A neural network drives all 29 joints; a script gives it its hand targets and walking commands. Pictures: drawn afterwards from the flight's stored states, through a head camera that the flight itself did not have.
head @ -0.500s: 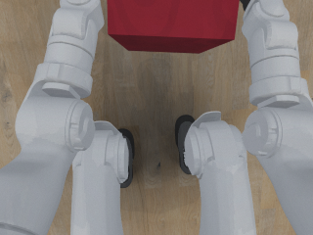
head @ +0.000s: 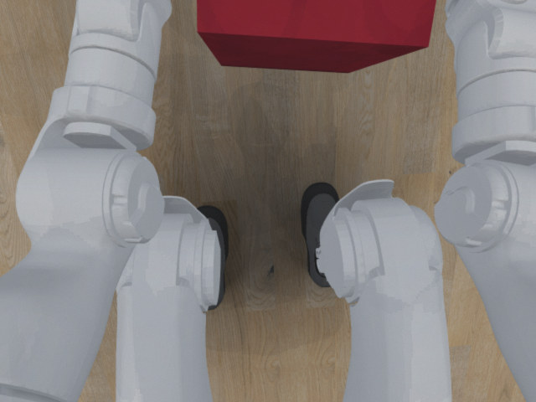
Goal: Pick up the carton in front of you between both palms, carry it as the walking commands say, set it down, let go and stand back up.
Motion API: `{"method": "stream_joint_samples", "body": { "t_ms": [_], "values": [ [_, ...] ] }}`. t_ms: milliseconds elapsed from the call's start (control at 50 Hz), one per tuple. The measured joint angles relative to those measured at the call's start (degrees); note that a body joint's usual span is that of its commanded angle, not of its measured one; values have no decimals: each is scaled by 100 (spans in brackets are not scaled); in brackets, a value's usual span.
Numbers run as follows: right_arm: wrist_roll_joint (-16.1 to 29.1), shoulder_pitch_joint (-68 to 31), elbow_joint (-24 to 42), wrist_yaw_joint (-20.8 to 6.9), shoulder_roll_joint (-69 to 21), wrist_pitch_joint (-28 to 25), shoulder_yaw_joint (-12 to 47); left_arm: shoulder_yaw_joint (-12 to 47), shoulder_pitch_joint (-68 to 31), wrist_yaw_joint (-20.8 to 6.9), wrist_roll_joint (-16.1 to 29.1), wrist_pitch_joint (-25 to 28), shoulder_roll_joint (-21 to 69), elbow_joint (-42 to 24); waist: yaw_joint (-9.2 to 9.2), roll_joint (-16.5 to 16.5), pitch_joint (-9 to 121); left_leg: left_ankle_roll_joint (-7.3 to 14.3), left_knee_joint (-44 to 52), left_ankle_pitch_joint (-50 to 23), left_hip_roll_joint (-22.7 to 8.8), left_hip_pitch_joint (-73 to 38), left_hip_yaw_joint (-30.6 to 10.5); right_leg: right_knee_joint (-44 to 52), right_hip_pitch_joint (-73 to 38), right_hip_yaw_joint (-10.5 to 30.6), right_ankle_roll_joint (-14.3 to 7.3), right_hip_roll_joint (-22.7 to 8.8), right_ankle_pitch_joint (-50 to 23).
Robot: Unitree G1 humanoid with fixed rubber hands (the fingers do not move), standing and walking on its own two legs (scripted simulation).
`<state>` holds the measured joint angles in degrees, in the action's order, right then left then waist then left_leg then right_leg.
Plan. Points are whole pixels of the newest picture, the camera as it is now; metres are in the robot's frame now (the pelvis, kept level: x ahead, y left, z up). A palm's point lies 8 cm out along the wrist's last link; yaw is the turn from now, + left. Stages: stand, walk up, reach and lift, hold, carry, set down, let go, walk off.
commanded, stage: set down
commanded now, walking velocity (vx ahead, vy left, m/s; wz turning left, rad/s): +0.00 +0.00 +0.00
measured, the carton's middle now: out of the picture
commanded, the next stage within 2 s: let go in 1.60 s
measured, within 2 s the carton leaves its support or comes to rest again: neither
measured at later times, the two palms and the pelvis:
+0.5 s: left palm out of the picture +0.58 +0.13 -0.18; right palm out of the picture +0.53 -0.25 -0.18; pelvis +0.01 +0.00 +0.00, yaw +0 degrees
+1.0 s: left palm out of the picture +0.60 +0.12 -0.02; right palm out of the picture +0.54 -0.26 -0.02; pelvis +0.01 -0.01 +0.08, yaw +0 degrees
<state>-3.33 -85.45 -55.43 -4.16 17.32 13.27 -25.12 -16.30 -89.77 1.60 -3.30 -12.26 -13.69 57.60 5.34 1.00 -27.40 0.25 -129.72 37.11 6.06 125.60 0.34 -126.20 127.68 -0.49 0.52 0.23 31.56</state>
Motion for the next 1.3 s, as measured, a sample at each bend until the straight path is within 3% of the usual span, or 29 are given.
{"method": "stream_joint_samples", "body": {
  "t_ms": [220,340,460,540,600,760,840,1040,1300],
  "values": [
    [-193,-136,-70,-225,27,-45,-250,-167,-68,-181,-220,66,-5,-62,-11,-44,-247,42,-71,24,-27,-121,20,-39,-130,15,51,33,6],
    [-197,-120,-461,-7,2,-377,-214,185,-32,-64,-213,205,-131,238,9,-50,-252,34,-95,88,-43,-169,52,-75,-157,51,89,51,59],
    [619,-69,-1054,671,334,-850,416,1133,-100,402,826,451,-731,702,-24,-100,-248,-54,-65,127,-7,-121,11,-95,-79,14,6,11,112],
    [1114,-149,-1117,781,537,-960,872,1613,-168,406,1420,513,-1127,741,-15,-73,-194,-106,-106,167,2,-106,-39,-137,-52,-42,-65,-6,135],
    [1327,-155,-1047,808,576,-936,1079,1739,-184,374,1589,509,-1202,708,21,-56,-32,-134,-92,151,10,-46,-60,-131,14,-62,-95,-17,124],
    [1472,166,-227,1003,403,-578,1245,1388,150,508,1280,248,-957,115,31,-26,574,-109,314,85,-109,-168,-60,294,-52,-32,-81,107,-22],
    [1325,294,-141,1038,298,-373,1150,1097,250,510,1071,73,-850,173,33,1,1053,-81,812,-19,-148,-318,-35,768,-193,34,-54,152,-113],
    [769,580,-117,886,107,-290,694,634,409,333,659,30,-742,368,19,45,2076,-71,1995,-345,-155,-515,-65,1915,-430,100,-32,158,-362],
    [910,1185,649,696,182,24,700,649,1007,307,662,-287,-691,-444,5,48,2522,-51,3405,-647,-175,-1322,-129,3301,-1267,136,-27,160,-608]
  ]
}}
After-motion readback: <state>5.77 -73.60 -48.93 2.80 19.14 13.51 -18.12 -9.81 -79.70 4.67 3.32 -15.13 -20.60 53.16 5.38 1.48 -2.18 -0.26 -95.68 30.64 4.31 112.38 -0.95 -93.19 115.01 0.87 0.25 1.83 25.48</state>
